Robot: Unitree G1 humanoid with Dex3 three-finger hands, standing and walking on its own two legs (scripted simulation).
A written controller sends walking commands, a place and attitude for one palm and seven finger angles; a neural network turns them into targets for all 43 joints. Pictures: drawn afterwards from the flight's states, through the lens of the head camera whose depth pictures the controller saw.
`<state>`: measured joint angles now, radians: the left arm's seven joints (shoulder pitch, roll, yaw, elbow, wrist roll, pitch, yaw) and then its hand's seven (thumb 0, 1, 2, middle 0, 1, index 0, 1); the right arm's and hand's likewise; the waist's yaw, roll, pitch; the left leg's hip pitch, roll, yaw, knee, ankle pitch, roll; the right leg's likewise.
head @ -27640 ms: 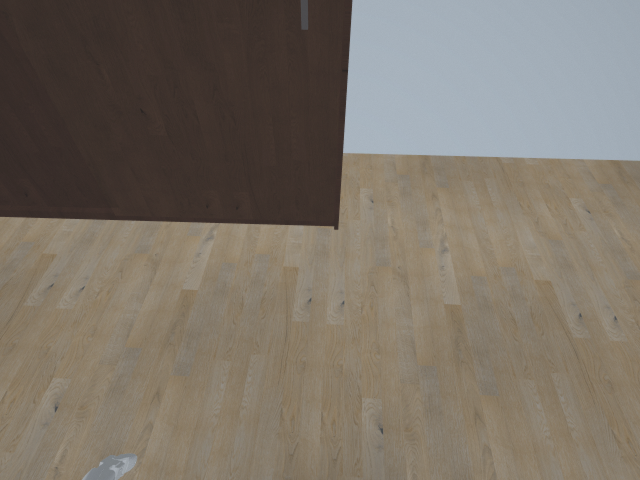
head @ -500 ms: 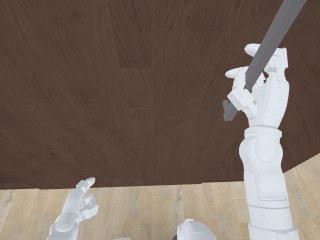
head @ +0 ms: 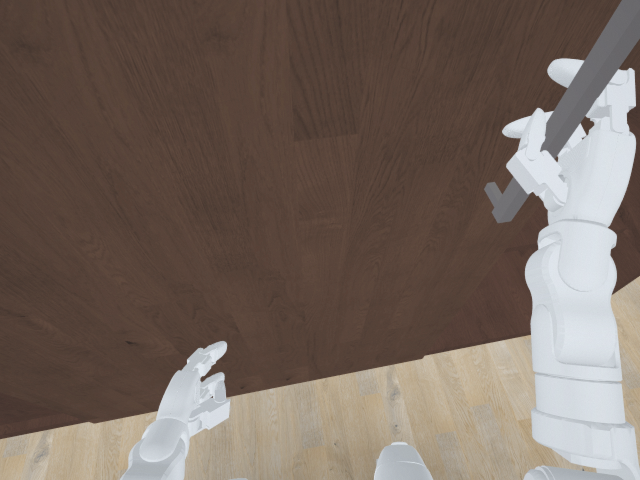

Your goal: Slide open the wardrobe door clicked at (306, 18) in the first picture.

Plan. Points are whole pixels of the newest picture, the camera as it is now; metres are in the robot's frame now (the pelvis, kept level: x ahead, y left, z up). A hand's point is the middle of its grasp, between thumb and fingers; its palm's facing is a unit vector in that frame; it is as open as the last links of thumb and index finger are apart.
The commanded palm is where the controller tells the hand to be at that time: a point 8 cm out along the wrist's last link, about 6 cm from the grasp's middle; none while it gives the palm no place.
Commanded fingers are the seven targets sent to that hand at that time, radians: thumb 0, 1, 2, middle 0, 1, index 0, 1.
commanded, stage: step sideways, sliding the door along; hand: right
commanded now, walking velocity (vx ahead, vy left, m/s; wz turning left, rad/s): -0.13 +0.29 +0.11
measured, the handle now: (561, 97) +0.40 -0.25 +0.25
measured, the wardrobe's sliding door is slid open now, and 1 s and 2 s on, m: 0.43 0.43 0.43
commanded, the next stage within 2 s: stop walking and hold the door there in 0.20 s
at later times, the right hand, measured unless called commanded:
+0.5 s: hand (527, 155) +0.37 -0.22 +0.20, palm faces +0.52 +0.82 -0.25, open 6.6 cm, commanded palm +0.31 -0.25 +0.18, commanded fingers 0.00 -0.90 -0.90 0.45 1.40 0.45 1.40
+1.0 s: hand (524, 154) +0.36 -0.22 +0.21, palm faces +0.54 +0.81 -0.21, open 6.4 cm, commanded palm +0.32 -0.24 +0.18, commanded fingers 0.00 -0.90 -0.90 0.45 1.40 0.45 1.40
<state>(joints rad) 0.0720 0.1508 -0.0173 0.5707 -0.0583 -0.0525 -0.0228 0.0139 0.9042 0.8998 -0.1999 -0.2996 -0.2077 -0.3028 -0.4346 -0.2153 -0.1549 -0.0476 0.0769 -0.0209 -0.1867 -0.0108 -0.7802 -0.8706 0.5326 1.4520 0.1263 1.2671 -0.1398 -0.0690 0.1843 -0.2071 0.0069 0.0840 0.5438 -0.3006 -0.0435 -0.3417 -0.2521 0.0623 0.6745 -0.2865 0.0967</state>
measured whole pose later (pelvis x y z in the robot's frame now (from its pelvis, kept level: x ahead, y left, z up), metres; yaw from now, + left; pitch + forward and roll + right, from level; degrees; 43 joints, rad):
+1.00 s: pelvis +0.00 +0.09 +0.03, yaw +9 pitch -1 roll +1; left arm 0.29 0.23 -0.01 0.71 -0.04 -0.10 0.08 0.02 0.91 0.90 -0.20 -0.30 -0.20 -0.30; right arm -0.17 -0.52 -0.50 0.25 0.04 -0.09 -0.19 -0.09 -0.72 -0.78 0.44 1.41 0.18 1.34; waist 0.01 0.01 -0.02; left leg -0.19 0.03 0.05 0.51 -0.32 -0.02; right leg -0.23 -0.03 -0.10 0.38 -0.14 -0.04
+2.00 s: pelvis -0.06 +0.02 +0.01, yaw +8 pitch +0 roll +0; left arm 0.12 0.22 -0.03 0.64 -0.04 -0.07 0.08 0.01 0.91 0.90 -0.20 -0.30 -0.21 -0.30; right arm -0.46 -0.50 -0.36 0.42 0.05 -0.13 -0.13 -0.14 -0.70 -0.77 0.46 1.43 0.35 1.40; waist -0.03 -0.04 0.10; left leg -0.31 0.09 0.14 0.84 -0.53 -0.02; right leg -0.35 0.06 -0.10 0.43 -0.10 -0.10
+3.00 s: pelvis -0.05 -0.12 +0.02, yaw +4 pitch -1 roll +0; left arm 0.14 0.23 -0.02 0.63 -0.02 -0.03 0.08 0.01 0.91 0.90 -0.20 -0.30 -0.20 -0.30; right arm -0.44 -0.26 -0.07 0.23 0.04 -0.14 -0.09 -0.10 -0.73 -0.75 0.41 1.41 0.32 1.29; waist 0.01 0.01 0.07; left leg -0.25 0.01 0.03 0.48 -0.21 0.00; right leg -0.22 -0.02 -0.09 0.49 -0.26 -0.02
